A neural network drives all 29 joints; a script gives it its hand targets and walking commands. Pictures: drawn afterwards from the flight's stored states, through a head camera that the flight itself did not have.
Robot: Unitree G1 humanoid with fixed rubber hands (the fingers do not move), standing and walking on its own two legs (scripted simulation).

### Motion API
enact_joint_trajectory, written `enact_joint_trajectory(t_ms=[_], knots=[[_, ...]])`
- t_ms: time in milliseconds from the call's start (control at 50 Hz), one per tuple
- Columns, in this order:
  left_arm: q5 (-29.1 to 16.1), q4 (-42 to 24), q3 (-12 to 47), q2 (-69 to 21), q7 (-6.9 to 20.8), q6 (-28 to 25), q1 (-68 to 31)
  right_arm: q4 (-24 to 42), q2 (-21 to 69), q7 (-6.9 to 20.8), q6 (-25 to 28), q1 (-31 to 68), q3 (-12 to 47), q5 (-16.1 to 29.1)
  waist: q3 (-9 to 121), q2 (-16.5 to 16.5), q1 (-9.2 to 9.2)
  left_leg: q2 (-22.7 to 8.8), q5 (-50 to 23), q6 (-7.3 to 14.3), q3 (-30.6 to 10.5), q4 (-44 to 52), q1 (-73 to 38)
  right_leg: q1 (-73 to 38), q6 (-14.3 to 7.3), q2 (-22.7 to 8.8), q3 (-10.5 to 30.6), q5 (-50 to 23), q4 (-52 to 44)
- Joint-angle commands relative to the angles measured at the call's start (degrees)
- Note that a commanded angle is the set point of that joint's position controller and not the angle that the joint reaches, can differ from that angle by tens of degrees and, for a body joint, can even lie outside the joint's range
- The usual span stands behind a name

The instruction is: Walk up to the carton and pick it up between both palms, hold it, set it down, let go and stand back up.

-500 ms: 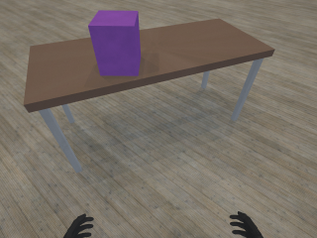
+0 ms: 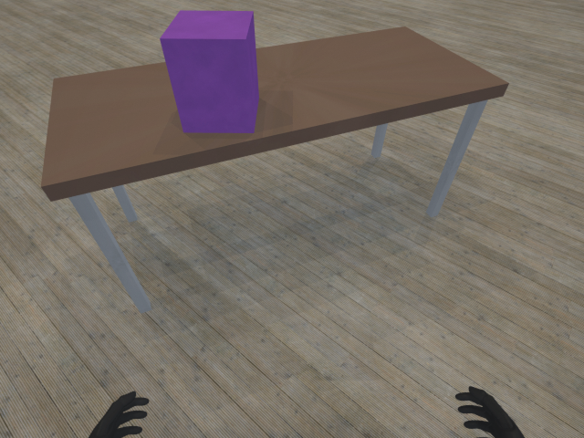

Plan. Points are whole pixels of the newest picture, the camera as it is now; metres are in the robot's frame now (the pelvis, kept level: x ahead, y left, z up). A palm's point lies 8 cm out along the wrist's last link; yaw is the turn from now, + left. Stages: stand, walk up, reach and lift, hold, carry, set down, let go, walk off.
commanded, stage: stand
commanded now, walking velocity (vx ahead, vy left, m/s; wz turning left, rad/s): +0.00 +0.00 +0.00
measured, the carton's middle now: (217, 73) +1.03 +0.21 +0.05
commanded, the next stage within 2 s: walk up in 1.28 s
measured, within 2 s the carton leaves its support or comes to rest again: neither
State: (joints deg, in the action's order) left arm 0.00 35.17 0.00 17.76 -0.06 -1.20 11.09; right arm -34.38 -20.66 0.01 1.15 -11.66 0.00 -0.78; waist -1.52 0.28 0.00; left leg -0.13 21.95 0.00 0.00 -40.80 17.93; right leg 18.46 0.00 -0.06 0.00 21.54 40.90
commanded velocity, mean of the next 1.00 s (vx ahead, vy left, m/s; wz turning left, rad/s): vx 0.00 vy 0.00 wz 0.00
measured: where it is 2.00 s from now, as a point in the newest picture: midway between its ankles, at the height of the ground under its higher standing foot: outside the picture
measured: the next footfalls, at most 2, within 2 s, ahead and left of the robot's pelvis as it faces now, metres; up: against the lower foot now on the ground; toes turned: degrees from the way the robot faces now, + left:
left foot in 1.80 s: +0.11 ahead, +0.19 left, +0.00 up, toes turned +3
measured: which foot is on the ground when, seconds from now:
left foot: down 0.00-1.00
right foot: down 0.00-1.00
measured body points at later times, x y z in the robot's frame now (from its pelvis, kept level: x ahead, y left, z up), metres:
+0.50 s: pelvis +0.00 +0.00 +0.00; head +0.01 +0.00 +0.45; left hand +0.16 +0.27 -0.08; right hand +0.16 -0.28 -0.07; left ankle +0.00 +0.12 -0.72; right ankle +0.00 -0.12 -0.72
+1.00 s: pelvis -0.01 +0.00 +0.00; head -0.01 +0.00 +0.45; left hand +0.15 +0.27 -0.08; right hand +0.15 -0.29 -0.07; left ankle +0.00 +0.12 -0.72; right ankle +0.00 -0.12 -0.72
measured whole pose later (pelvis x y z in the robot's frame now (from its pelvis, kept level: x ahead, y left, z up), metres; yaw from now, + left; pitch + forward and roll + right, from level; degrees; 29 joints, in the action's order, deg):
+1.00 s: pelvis -0.01 +0.00 +0.00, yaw +0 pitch -2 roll +0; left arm 0.0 37.6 0.0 18.4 -0.1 -1.3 10.9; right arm -34.4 -21.8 0.0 1.3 -11.7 0.0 -0.8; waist -1.5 0.3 0.0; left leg -0.1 21.0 0.0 0.0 -40.8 17.9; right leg 18.5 0.0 -0.1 0.0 20.6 40.9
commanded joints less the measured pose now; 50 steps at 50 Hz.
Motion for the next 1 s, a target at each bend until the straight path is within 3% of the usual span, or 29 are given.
enact_joint_trajectory(t_ms=[0, 80, 240, 260, 280, 340, 360, 400, 420, 540, 560, 640, 680, 700, 800, 840, 900, 940, 980], knots=[[1.4, -1.8, -4.8, 13.2, -0.4, -2.3, -2.9, 2.3, -10.4, -0.3, 2.0, 3.7, -4.4, -0.7, 3.5, 1.4, -0.52, -4.4, -11.9, 5.0, -5.3, 6.1, -1.3, -0.6, -4.0, -4.1, 4.8, -11.9, -6.3], [1.3, -1.2, -4.7, 13.4, -0.2, -2.5, -2.6, 2.0, -10.4, -0.2, 2.2, 3.0, -4.6, -0.5, 3.3, -0.2, -0.45, -4.4, -13.6, 4.8, -5.0, 6.4, -1.1, -2.0, -3.9, -4.5, 4.7, -14.2, -6.3], [1.5, -1.5, -4.8, 13.2, -0.3, -2.2, -3.1, 2.0, -10.1, -0.4, 2.5, 3.9, -4.4, -0.7, 2.7, 1.7, -0.43, -4.9, -14.6, 4.6, -5.3, 7.0, -1.1, -0.7, -4.0, -4.1, 4.7, -13.1, -6.3], [1.2, -1.5, -4.5, 12.7, -0.2, -2.5, -3.3, 1.8, -10.9, -0.3, 2.4, 4.1, -4.6, -0.7, 3.0, 0.6, -0.99, -5.2, -14.5, 4.5, -5.1, 7.2, -1.4, -0.5, -4.1, -4.1, 4.7, -12.6, -6.2], [1.6, -1.2, -4.7, 13.1, -0.3, -2.3, -3.0, 1.9, -11.1, -0.4, 2.4, 3.9, -4.7, -0.6, 3.3, 0.2, -0.41, -5.0, -14.2, 4.7, -4.9, 6.6, -1.4, -0.5, -4.2, -4.3, 4.7, -13.1, -6.5], [1.1, -1.3, -4.8, 12.8, -0.2, -2.0, -3.2, 1.9, -11.3, -0.5, 2.4, 4.2, -4.8, -0.6, 3.3, 1.9, -0.59, -5.1, -13.0, 4.7, -5.5, 7.4, -1.4, -1.3, -4.2, -4.6, 5.2, -13.2, -7.0], [1.5, -1.2, -4.6, 13.9, -0.2, -2.1, -3.6, 1.5, -9.9, -0.5, 2.4, 3.4, -4.4, -0.4, 2.4, -0.1, -0.26, -4.8, -13.4, 4.4, -5.4, 7.1, -1.0, -1.7, -4.1, -4.5, 4.8, -13.4, -7.6], [1.3, -0.4, -4.8, 13.7, -0.2, -2.3, -2.4, 1.3, -10.8, -0.4, 2.4, 3.8, -4.7, -0.8, 2.8, 0.2, -0.89, -4.7, -13.9, 4.7, -5.5, 7.4, -1.7, -1.7, -4.0, -4.3, 4.7, -12.9, -7.2], [1.4, -0.6, -4.5, 13.8, -0.3, -2.4, -2.3, 1.3, -11.5, -0.4, 2.3, 3.0, -4.8, -0.4, 3.2, 0.1, -0.25, -4.5, -14.5, 4.4, -5.0, 7.0, -1.8, -2.2, -4.1, -4.7, 4.8, -14.4, -7.3], [1.2, -0.9, -4.7, 13.8, -0.3, -2.3, -3.6, 1.5, -10.6, -0.3, 2.4, 3.5, -4.3, -0.3, 2.9, 0.2, -0.50, -4.7, -15.1, 4.5, -5.5, 7.5, -2.0, -1.5, -4.0, -4.1, 4.8, -14.2, -7.0], [1.3, -0.8, -4.8, 13.8, -0.3, -2.2, -3.6, 1.4, -10.3, -0.2, 2.4, 4.1, -4.3, -0.2, 2.6, 1.7, -0.19, -5.2, -15.8, 4.6, -5.6, 7.8, -2.4, -0.7, -4.2, -4.5, 5.3, -14.1, -7.0], [1.2, 0.0, -4.8, 14.3, -0.1, -2.0, -3.2, 0.8, -11.1, -0.5, 2.4, 3.8, -4.5, -0.7, 2.4, 0.1, -0.56, -4.8, -14.6, 4.7, -5.5, 7.4, -1.9, -1.4, -4.3, -4.8, 5.2, -13.5, -7.3], [1.0, -0.2, -4.5, 13.4, -0.1, -2.2, -2.6, 0.9, -11.7, -0.5, 2.5, 4.1, -4.5, -0.4, 3.3, 1.3, -1.07, -5.1, -13.6, 4.7, -5.6, 7.9, -1.6, -2.1, -4.2, -4.3, 4.8, -13.0, -7.1], [0.9, 0.1, -4.6, 13.8, -0.1, -2.0, -3.6, 0.8, -11.6, -0.4, 2.3, 4.2, -4.3, -0.6, 1.3, 2.1, -0.89, -4.8, -12.3, 4.7, -6.0, 8.8, -0.1, -0.9, -4.0, -4.2, 4.9, -11.5, -7.2], [1.5, 0.6, -4.6, 13.7, -0.2, -2.3, -3.6, 0.8, -11.5, -0.3, 2.5, 3.9, -4.8, -0.3, 1.9, 0.0, -0.32, -4.8, -10.8, 4.4, -5.6, 8.8, -1.3, -1.6, -4.2, -4.3, 5.2, -11.3, -8.4], [1.1, 0.9, -4.6, 14.0, 0.0, -2.1, -3.2, 0.6, -10.9, 0.0, 2.5, 3.9, -4.4, -0.6, 1.8, 2.1, -0.11, -4.8, -12.2, 4.5, -5.5, 8.7, -1.4, -1.2, -3.8, -4.3, 5.3, -12.0, -8.5], [1.5, 0.5, -4.7, 14.1, 0.0, -2.5, -3.8, 0.2, -11.2, -0.2, 2.3, 4.0, -4.4, -0.5, 2.2, 0.3, -0.44, -5.0, -13.3, 4.3, -5.3, 8.2, -1.9, -1.2, -4.1, -4.4, 5.2, -12.9, -8.3], [0.8, 1.4, -4.3, 13.6, 0.0, -2.2, -3.1, 0.7, -12.1, -0.1, 2.3, 3.8, -4.6, -0.5, 2.6, 1.6, -0.40, -5.3, -12.4, 4.5, -5.9, 8.3, -1.9, -1.2, -4.0, -4.6, 5.6, -12.4, -8.5], [1.4, 1.2, -4.5, 13.9, -0.1, -2.2, -3.9, 0.0, -11.8, -0.4, 2.2, 3.1, -4.5, -0.4, 1.3, -0.2, -0.33, -5.2, -10.8, 4.4, -6.4, 8.8, -1.1, -0.8, -4.0, -4.5, 5.8, -10.1, -9.1]])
